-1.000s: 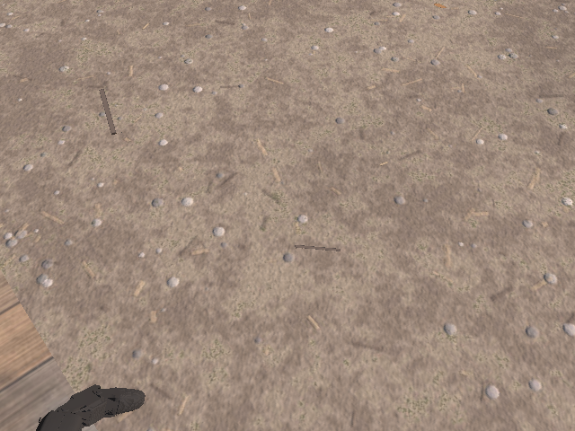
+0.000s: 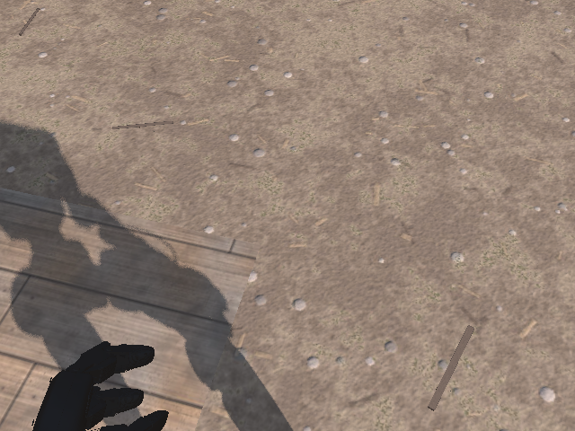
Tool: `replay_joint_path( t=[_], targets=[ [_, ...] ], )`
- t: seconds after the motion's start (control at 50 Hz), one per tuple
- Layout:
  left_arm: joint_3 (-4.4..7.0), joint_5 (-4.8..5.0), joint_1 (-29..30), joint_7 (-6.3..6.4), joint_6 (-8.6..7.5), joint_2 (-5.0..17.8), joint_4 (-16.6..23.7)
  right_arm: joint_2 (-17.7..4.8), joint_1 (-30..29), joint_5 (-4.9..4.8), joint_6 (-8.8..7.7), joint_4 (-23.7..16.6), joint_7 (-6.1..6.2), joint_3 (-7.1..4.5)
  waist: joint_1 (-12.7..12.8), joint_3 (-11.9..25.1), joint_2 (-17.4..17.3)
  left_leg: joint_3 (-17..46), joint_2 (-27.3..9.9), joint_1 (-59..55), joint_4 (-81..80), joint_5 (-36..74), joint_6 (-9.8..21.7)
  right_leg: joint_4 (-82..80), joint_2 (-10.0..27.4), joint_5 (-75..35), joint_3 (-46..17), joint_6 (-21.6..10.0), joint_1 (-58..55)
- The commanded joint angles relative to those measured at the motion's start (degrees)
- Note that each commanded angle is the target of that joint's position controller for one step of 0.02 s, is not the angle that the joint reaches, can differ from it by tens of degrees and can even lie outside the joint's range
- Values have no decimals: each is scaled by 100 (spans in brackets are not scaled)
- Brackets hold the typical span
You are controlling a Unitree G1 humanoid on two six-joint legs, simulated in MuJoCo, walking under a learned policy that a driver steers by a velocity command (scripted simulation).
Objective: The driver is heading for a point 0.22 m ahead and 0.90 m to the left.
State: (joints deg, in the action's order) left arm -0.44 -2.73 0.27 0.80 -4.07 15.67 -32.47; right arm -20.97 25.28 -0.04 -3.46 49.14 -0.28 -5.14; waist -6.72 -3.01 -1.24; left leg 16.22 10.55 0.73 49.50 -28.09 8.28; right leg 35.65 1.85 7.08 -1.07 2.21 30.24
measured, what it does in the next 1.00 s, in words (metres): walks ahead, turning left: left foot, then right foot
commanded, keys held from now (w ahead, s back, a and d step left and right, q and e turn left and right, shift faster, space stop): q+shift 0.46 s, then shift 0.30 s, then w+shift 0.20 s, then w+q+shift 0.04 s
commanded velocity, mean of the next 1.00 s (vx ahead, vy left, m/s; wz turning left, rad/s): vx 0.29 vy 0.00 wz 0.68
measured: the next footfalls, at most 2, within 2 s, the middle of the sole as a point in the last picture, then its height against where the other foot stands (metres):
left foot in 0.34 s outside the picture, level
right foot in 0.80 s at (309, 384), level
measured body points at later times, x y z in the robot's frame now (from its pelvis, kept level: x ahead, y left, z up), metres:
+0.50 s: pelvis +0.29 -0.01 +0.02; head +0.34 +0.05 +0.46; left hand +0.38 +0.32 -0.07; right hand +0.57 -0.19 -0.06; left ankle +0.36 +0.07 -0.71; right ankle +0.34 -0.18 -0.62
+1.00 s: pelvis +0.45 +0.00 +0.04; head +0.45 -0.01 +0.49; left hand +0.31 +0.24 -0.07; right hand +0.74 -0.10 -0.05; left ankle +0.37 +0.12 -0.63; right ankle +0.51 -0.11 -0.71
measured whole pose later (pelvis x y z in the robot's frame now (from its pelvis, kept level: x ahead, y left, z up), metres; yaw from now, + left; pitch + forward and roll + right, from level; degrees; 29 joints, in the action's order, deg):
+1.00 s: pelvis +0.45 +0.00 +0.04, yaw +39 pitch +2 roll +2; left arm 3.1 -1.0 -22.0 0.0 -2.5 15.5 -43.2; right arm -16.6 11.5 1.9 -0.8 37.5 -1.6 -3.9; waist 2.6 2.2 0.5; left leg 2.1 0.4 32.1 58.7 -15.9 0.3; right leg 22.8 0.7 13.9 -2.8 -1.0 10.9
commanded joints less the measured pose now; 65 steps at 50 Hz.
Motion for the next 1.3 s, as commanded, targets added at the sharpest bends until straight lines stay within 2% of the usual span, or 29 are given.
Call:
replay_joint_path(
  t=[0.02, 0.06, 0.08, 0.1, 0.12, 0.16, 0.22, 0.3, 0.32, 0.34, 0.36, 0.38, 0.4, 0.44, 0.56, 0.72, 0.78, 0.8, 0.82, 0.84, 0.86, 0.96, 0.98, 1.06, 1.18, 1.24, 1.26, 1.28, 1.3],
  targets=[
    [636, -107, -2029, 84, 48, 1374, -165, -412, -362, 53, -38, -792, 145, 85, 1049, 1856, 1466, -807, -576, 4206, 3514, 309, -256, -1637, 2613, 1061, -4345, -1085, -4904],
    [405, -91, -1676, 22, 70, 567, -322, -403, -974, 152, 128, -748, 54, 23, 971, 740, 272, -1125, -954, 4054, 3150, 711, -417, -1302, 2065, -1666, -2068, -1083, -3568],
    [354, -19, -1848, 23, 54, 503, -506, -256, -1173, 190, 212, -855, -34, 23, 935, 536, 273, -1154, -1083, 3983, 2951, 613, -443, -1361, 1825, -2493, -1291, -1002, -3208],
    [454, 283, -1260, 88, -98, 558, -374, -239, -991, -475, 261, -1092, 23, -44, 704, 335, 1490, -1025, -1483, 3982, 2803, 626, -601, -1486, 1554, -2795, -804, -887, -3092],
    [415, 379, -971, 100, -165, 402, -416, -219, -1082, -528, 346, -1155, 28, -5, 618, 239, 1457, -1078, -1591, 3970, 2325, 654, -664, -1667, 1494, -2642, -498, -838, -2840],
    [486, 390, -515, 137, -184, 534, -412, 32, -1545, -360, 425, -1443, -29, 80, 525, -142, 990, -1422, -1635, 3668, 1054, 952, -800, -2033, 1420, -2704, 157, -813, -2088],
    [679, 465, -324, 185, -136, 1066, -425, 69, -1369, -151, 414, -1394, -231, 86, 431, 298, 731, -1899, -1334, 2240, -705, 2671, -782, -1867, 1102, -2951, 1088, -697, -1877],
    [795, 677, -236, 160, -51, 1374, -378, -648, -664, -164, 507, -1262, -295, -284, -90, 835, 600, -2205, -806, 861, -1183, 2663, -224, -285, 1109, -4332, 1317, -530, -2227],
    [773, 660, -123, 136, 3, 1291, -307, -896, -50, -177, 503, -1121, -242, -450, -449, 1075, 339, -2155, -660, -120, -1487, 2944, 8, 828, 978, -3764, 1327, -408, -1767],
    [630, 486, -408, 74, 43, 762, -326, -999, 34, -267, 494, -1046, -126, -515, -293, 810, -625, -1606, -726, -853, -1907, 3546, 257, 2187, 458, 215, 1208, -159, -729],
    [475, 159, -875, -4, 58, 328, -199, -1408, -733, -180, 470, -1479, -36, -484, 447, 859, -2033, 488, -1750, -1210, -1721, 6323, 1155, 4468, -460, 3472, 1016, 178, 539],
    [498, 319, -1333, -53, 13, 911, -26, -1482, -962, 127, 341, -1931, -135, -462, 490, 2578, -1591, 2998, -2917, -1914, -2778, 4160, 2235, 5263, -710, 3215, -428, 154, 1095],
    [554, 397, -806, -62, -41, 1275, 8, -1326, -1298, 21, 295, -2076, -175, -441, 393, 2236, -575, 2942, -2787, -1437, -3255, 2677, 1868, 4846, -453, 2625, -745, 28, 1150],
    [560, 262, -430, 64, -14, 1128, -17, -906, -1715, -213, 254, -2076, -127, -314, 688, 1181, 329, 2109, -2197, -170, -3207, 2439, 1223, 3920, -169, 2060, -777, 35, 938],
    [464, 203, -513, 26, 167, 638, -177, -640, -1717, -81, 465, -1917, 260, -228, 786, 1315, 174, 551, -1569, 1128, -2597, 5458, 806, 2455, -194, 1369, -328, 377, -141],
    [421, 263, -108, -10, 251, 545, 6, -244, -1765, 12, 643, -1804, 217, -42, 491, 1031, -593, 879, -1559, 1325, -2329, 3555, 467, 819, -126, 967, -241, 229, -758],
    [395, 181, -576, -127, 159, 334, -120, 165, -1786, -26, 615, -1735, 173, 125, 812, 1087, -561, 858, -1255, 1549, -2079, 1834, -6, -1124, -38, -11, -210, -54, -2005],
    [419, 57, -743, -141, 166, 535, -153, 443, -1340, 53, 588, -1626, 151, 198, 635, 1097, 227, 316, -716, 2014, -1176, -124, -383, -1354, 683, 464, -990, -297, -2463],
    [574, 8, -1228, -116, 183, 1089, -308, 223, -1230, -58, 514, -1753, 119, 126, 584, 732, 1449, -563, -110, 3197, -336, -807, -585, -2041, 1416, 2731, -2477, -1129, -2566],
    [691, 103, -1531, -99, 127, 1320, -413, -226, -1773, -162, 370, -1926, 116, 9, 921, 162, 1746, -690, -477, 4196, 673, -630, -740, -2768, 2035, 4649, -4008, -1715, -2365],
    [681, 198, -1513, -39, 81, 1249, -439, -516, -2018, -221, 282, -1921, 107, -101, 904, -227, 1325, -696, -769, 4550, 1085, -136, -752, -2768, 2047, 4599, -3993, -1664, -2238],
    [570, 299, -1832, 20, -43, 883, -562, 122, -1946, -47, 39, -1653, 9, 15, 915, 169, 906, -1410, -1209, 4130, 1097, 1415, -819, -2742, 1089, 2816, -2100, -1121, -2223],
    [617, 82, -1958, -113, 91, 975, -726, 204, -2022, 542, 166, -1649, -252, 128, 879, 166, 398, -1618, -1038, 3813, 946, 1487, -816, -2790, 834, 2661, -1610, -1036, -1892],
    [689, 124, -2180, -216, 75, 1025, -753, 161, -2347, 197, 271, -1683, -463, 134, 1174, 93, 1196, -1562, -1015, 3644, -131, 1642, -813, -3026, 1061, 2284, -872, -946, -2184],
    [707, 89, -2548, -90, 71, 1134, -1009, 23, -2709, 272, 250, -1854, -497, 183, 1244, -181, 1115, -2023, -1185, 3207, -1315, 1104, -338, -2941, 1569, 1989, -162, -865, -2674],
    [637, 128, -2316, -69, 96, 1186, -1041, -124, -1326, 313, 179, -1431, -403, 97, 426, 343, 694, -2463, -556, 966, -1924, 978, 77, -931, 1289, -1659, 947, -727, -2043],
    [560, 72, -2180, -47, 89, 1083, -897, -472, 180, 306, 139, -946, -332, -73, -244, 1268, 11, -1661, -759, -1023, -1978, 370, 314, 1113, 981, -2259, 1289, -582, -981],
    [367, 47, -1841, -159, 33, 469, -279, -1309, 714, 214, 132, -921, -213, -267, -283, 1616, -1809, 1667, -2430, -2419, -3033, -2127, 1032, 3204, 106, 1015, 1232, -200, 1442],
    [423, -80, -921, -140, -22, 728, -165, -1146, 541, 116, 110, -1030, -138, -200, -434, 1176, -1117, 3096, -2630, -2206, -3837, -1904, 1093, 3930, -228, 1831, 157, -198, 2649]
  ],
)
Velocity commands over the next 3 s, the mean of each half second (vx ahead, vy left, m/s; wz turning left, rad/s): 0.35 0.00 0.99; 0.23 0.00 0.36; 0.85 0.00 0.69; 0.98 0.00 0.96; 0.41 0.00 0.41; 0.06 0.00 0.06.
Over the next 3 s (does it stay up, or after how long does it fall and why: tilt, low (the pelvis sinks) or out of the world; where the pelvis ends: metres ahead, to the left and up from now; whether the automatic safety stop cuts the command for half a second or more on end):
stays up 0.75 1.13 0.03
